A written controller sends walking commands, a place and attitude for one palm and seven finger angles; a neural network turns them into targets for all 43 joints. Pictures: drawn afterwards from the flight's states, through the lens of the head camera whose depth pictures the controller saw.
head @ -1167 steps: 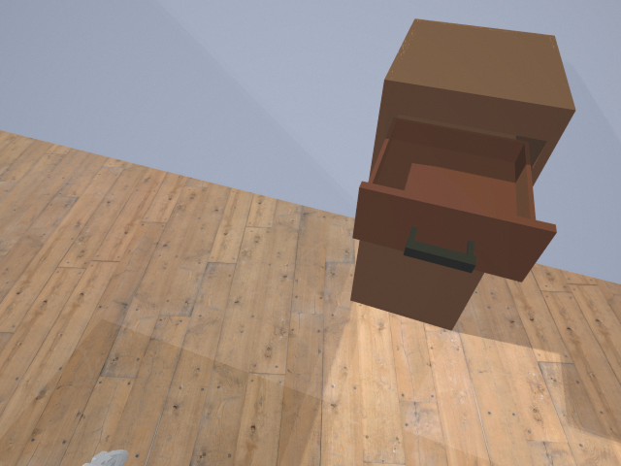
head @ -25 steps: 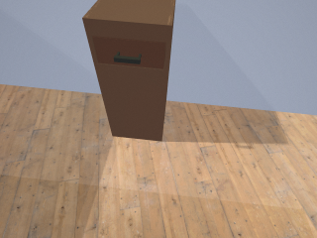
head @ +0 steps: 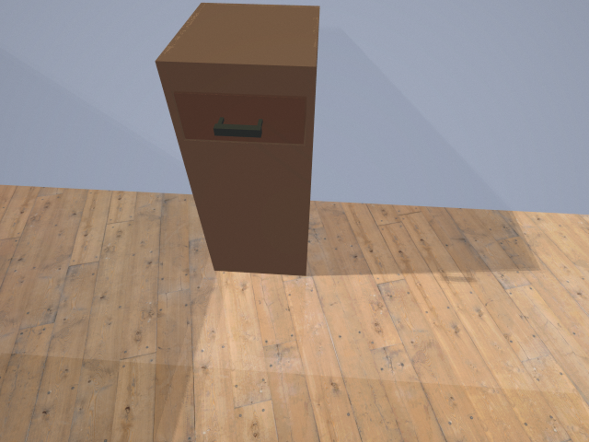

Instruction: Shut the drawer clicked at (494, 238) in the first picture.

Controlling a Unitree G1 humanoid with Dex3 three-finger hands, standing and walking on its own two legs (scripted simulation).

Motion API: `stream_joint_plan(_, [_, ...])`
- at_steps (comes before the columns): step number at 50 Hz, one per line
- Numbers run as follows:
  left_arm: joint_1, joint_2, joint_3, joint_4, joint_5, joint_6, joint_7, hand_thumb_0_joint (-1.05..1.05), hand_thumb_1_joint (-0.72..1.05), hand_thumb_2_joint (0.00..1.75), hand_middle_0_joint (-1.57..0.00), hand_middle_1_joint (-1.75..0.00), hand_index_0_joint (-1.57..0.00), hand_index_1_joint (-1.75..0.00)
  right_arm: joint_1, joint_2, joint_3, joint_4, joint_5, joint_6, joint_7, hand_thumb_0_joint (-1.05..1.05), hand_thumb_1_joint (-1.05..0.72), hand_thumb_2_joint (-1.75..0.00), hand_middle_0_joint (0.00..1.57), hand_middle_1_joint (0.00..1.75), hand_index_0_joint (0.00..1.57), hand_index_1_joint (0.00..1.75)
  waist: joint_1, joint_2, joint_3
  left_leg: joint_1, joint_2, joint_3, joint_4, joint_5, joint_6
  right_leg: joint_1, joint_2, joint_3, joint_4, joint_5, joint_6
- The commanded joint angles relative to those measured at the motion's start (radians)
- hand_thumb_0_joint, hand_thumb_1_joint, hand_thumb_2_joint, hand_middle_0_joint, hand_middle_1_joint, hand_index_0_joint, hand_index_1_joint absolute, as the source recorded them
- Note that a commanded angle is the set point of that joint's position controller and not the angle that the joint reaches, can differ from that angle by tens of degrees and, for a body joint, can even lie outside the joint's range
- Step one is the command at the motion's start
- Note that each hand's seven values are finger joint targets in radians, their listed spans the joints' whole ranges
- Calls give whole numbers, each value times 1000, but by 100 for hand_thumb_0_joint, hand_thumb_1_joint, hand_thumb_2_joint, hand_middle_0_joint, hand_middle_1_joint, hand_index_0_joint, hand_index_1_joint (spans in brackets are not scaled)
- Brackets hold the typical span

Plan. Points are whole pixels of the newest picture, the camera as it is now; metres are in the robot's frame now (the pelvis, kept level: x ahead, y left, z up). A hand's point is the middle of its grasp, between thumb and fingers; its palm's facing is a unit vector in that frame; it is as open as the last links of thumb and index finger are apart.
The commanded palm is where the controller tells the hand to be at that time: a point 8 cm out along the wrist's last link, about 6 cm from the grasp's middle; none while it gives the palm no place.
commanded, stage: let the arm hang, fingers relaxed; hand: left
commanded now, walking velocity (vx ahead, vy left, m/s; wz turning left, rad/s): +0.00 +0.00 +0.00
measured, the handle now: (239, 126) +0.86 +0.19 -0.04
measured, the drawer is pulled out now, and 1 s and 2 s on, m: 0.00 0.00 0.00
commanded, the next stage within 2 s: look to check the result in 0.18 s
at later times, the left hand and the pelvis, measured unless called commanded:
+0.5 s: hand out of the picture +0.00 +0.17 -0.17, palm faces +0.03 -0.98 -0.19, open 7.4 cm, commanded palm none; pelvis +0.01 +0.00 +0.00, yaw -1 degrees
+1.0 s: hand out of the picture +0.04 +0.17 -0.17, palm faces +0.01 -0.98 -0.21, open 7.4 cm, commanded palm none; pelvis +0.02 -0.01 +0.00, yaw -1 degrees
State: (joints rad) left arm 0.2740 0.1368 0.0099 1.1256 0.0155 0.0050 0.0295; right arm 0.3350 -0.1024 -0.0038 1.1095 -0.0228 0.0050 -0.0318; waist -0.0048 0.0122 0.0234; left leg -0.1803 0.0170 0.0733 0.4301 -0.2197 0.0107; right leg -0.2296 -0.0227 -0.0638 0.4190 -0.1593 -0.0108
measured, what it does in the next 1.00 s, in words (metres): stands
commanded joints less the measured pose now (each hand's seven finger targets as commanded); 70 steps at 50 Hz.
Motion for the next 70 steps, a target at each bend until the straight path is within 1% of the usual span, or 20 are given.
stream_joint_plan(1, [71,95,25,-16,-2,-13,6,0,90,90,-20,-30,-20,-30,89,-86,-25,-14,5,-9,-3,0,-90,-90,20,30,20,30,3,-4,78,-71,86,-97,-127,-60,27,-17,-70,86,-97,-89,-29])
stream_joint_plan(6, [68,88,25,-12,-3,-16,7,0,90,90,-20,-30,-20,-30,94,-85,-26,-10,6,-11,-5,0,-90,-90,20,30,20,30,-1,8,76,-58,91,-98,-127,-41,28,-19,-70,88,-91,-68,-29])
stream_joint_plan(9, [71,88,26,-11,-2,-16,9,0,90,90,-20,-30,-20,-30,90,-87,-29,-8,6,-12,-6,0,-90,-90,20,30,20,30,1,0,78,-59,94,-99,-127,-39,28,-17,-68,84,-85,-62,-28])
stream_joint_plan(11, [74,86,25,-7,-3,-17,8,0,90,90,-20,-30,-20,-30,87,-88,-27,-5,6,-13,-7,0,-90,-90,20,30,20,30,1,16,71,-50,94,-100,-128,-28,29,-16,-69,86,-84,-53,-29])
stream_joint_plan(14, [73,89,26,-5,-2,-17,9,0,90,90,-20,-30,-20,-30,88,-90,-29,-4,7,-13,-6,0,-90,-90,20,30,20,30,-1,-2,73,-43,95,-98,-126,-29,28,-19,-70,86,-84,-56,-29])
stream_joint_plan(21, [66,91,28,-3,-1,-18,9,0,90,90,-20,-30,-20,-30,82,-100,-31,-3,6,-12,-6,0,-90,-90,20,30,20,30,-4,-1,74,-32,95,-95,-129,-39,28,-28,-68,94,-90,-67,-30])
stream_joint_plan(22, [63,95,28,-3,-1,-19,9,0,90,90,-20,-30,-20,-30,80,-102,-31,-1,6,-13,-7,0,-90,-90,20,30,20,30,-3,11,74,-33,95,-95,-130,-35,28,-23,-69,96,-90,-60,-30])
stream_joint_plan(23, [64,100,30,-6,0,-20,9,0,90,90,-20,-30,-20,-30,79,-107,-33,-3,8,-14,-6,0,-90,-90,20,30,20,30,-2,6,64,-31,96,-95,-124,-22,28,-15,-68,95,-89,-50,-30])
stream_joint_plan(28, [57,109,30,-4,-1,-22,9,0,90,90,-20,-30,-20,-30,67,-112,-33,-2,9,-12,-5,0,-90,-90,20,30,20,30,-2,-15,71,-23,91,-88,-116,-7,26,-18,-74,100,-99,-53,-31])
stream_joint_plan(32, [47,111,29,-5,-2,-23,8,0,90,90,-20,-30,-20,-30,57,-116,-32,1,7,-14,-6,0,-90,-90,20,30,20,30,-3,-3,63,-6,94,-84,-115,18,25,-15,-75,102,-99,-33,-32])
stream_joint_plan(33, [41,117,31,-7,-1,-24,9,0,90,90,-20,-30,-20,-30,57,-122,-34,-2,9,-13,-5,0,-90,-90,20,30,20,30,-4,-14,64,-8,95,-85,-112,25,24,-12,-74,101,-98,-27,-32])
stream_joint_plan(43, [18,134,33,-9,-2,-28,8,0,90,90,-20,-30,-20,-30,29,-141,-35,1,9,-16,-6,0,-90,-90,20,30,20,30,-3,-6,38,19,98,-81,-109,80,20,19,-79,102,-97,38,-34])
stream_joint_plan(46, [10,138,31,-7,-3,-27,6,0,90,90,-20,-30,-20,-30,20,-139,-32,6,7,-15,-6,0,-90,-90,20,30,20,30,-3,1,54,16,98,-81,-118,65,17,17,-81,102,-108,21,-33])
stream_joint_plan(48, [5,146,32,-9,-3,-27,7,0,90,90,-20,-30,-20,-30,19,-147,-33,4,9,-13,-4,0,-90,-90,20,30,20,30,-4,-13,58,15,97,-81,-117,52,16,12,-79,105,-116,1,-33])
stream_joint_plan(55, [-5,152,32,-9,-4,-31,6,0,90,90,-20,-30,-20,-30,6,-155,-32,8,7,-16,-5,0,-90,-90,20,30,20,30,-4,-6,30,38,101,-78,-116,93,14,37,-83,103,-111,64,-34])
stream_joint_plan(61, [-12,159,31,-6,-4,-28,4,0,90,90,-20,-30,-20,-30,1,-158,-30,12,7,-14,-4,0,-90,-90,20,30,20,30,-3,-12,52,27,98,-79,-126,62,13,29,-82,107,-129,15,-33])
stream_joint_plan(62, [-9,160,31,-4,-4,-29,4,0,90,90,-20,-30,-20,-30,-2,-161,-31,12,6,-14,-4,0,-90,-90,20,30,20,30,-3,-13,47,35,98,-78,-124,66,12,28,-82,109,-130,20,-34])
stream_joint_plan(63, [-7,162,32,-7,-4,-31,5,0,90,90,-20,-30,-20,-30,0,-166,-34,8,8,-14,-5,0,-90,-90,20,30,20,30,-4,4,36,41,99,-77,-118,72,13,32,-82,111,-129,29,-35])
stream_joint_plan(67, [-15,167,32,-6,-5,-31,3,0,90,90,-20,-30,-20,-30,-2,-167,-32,10,7,-16,-5,0,-90,-90,20,30,20,30,-4,-10,25,43,102,-78,-124,81,12,44,-81,109,-124,48,-34])
stream_joint_plan(70, [-17,166,32,-5,-5,-31,4,0,90,90,-20,-30,-20,-30,-5,-169,-31,12,7,-16,-5,0,-90,-90,20,30,20,30,-4,-11,40,40,103,-79,-129,81,11,39,-82,106,-125,48,-34])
